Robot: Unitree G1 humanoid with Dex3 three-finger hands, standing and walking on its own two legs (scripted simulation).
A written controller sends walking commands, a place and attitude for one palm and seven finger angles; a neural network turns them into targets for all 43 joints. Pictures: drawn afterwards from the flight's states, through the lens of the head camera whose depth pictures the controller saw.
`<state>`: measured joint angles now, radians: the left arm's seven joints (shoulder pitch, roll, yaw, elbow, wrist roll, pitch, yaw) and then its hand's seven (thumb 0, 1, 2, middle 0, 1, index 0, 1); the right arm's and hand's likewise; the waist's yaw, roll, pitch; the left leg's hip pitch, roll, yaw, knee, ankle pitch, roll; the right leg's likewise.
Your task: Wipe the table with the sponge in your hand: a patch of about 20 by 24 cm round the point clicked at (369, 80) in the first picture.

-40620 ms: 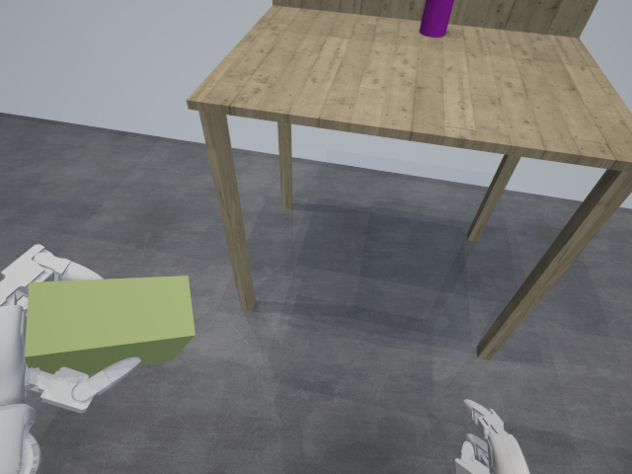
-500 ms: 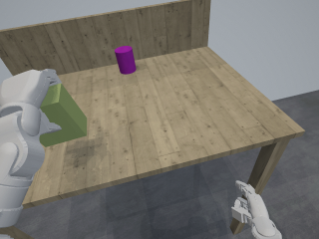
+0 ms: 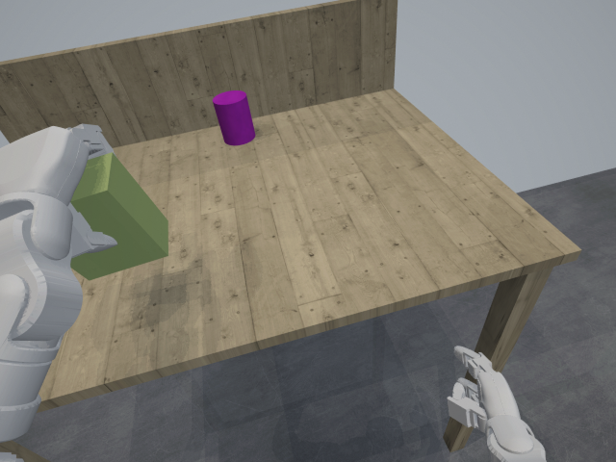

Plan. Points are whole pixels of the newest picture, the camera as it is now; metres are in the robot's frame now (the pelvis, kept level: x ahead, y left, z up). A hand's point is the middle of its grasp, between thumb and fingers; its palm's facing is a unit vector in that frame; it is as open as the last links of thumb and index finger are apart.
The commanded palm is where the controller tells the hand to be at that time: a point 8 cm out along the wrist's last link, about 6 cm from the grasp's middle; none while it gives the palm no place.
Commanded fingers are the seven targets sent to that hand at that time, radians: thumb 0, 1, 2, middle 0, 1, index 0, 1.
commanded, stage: bring the sponge back beside the body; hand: left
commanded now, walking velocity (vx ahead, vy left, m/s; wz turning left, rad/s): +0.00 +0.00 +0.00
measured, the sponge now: (110, 231) +0.29 +0.30 +0.20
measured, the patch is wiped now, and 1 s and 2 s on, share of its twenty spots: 1.00 1.00 1.00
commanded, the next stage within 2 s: step back with the hand held close in 1.54 s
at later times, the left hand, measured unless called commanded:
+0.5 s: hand (72, 239) +0.24 +0.29 +0.23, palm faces +0.27 -0.11 -0.96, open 10.2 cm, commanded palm +0.18 +0.29 +0.32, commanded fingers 0.00 0.10 1.30 -1.20 -1.60 -1.20 -1.60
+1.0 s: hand (57, 274) +0.20 +0.29 +0.22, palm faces +0.31 -0.15 -0.94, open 10.2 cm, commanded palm +0.14 +0.29 +0.31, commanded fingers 0.00 0.10 1.30 -1.20 -1.60 -1.20 -1.60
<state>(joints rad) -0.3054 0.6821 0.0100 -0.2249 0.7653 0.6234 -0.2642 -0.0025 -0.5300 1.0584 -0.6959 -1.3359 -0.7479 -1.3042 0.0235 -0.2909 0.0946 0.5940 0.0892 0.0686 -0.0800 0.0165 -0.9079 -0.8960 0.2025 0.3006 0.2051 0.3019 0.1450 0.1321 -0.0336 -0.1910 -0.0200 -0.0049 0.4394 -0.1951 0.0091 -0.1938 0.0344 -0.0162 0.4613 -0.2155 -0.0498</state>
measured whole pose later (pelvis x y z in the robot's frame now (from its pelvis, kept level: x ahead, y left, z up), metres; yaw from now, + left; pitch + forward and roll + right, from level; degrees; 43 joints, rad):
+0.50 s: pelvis -0.01 +0.00 +0.00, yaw +0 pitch -5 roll +0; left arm -0.13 0.69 0.03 -0.37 0.74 0.59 -0.25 0.00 -0.53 1.06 -0.70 -1.33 -0.75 -1.30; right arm 0.02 -0.28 0.09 0.60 0.08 0.05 -0.09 0.02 -0.91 -0.90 0.20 0.30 0.19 0.30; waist 0.16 0.12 -0.02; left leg -0.18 -0.02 0.00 0.47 -0.20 0.01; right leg -0.18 0.04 -0.01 0.48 -0.22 -0.05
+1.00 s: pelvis -0.01 +0.01 +0.00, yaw -1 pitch -6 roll +0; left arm 0.05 0.68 0.06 -0.54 0.69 0.58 -0.17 0.00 -0.53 1.06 -0.70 -1.33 -0.75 -1.30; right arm 0.02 -0.27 0.09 0.60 0.07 0.05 -0.09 0.02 -0.91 -0.90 0.20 0.30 0.20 0.30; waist 0.18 0.11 -0.02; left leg -0.16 -0.02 0.01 0.48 -0.21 0.02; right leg -0.16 0.04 0.00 0.48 -0.21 -0.04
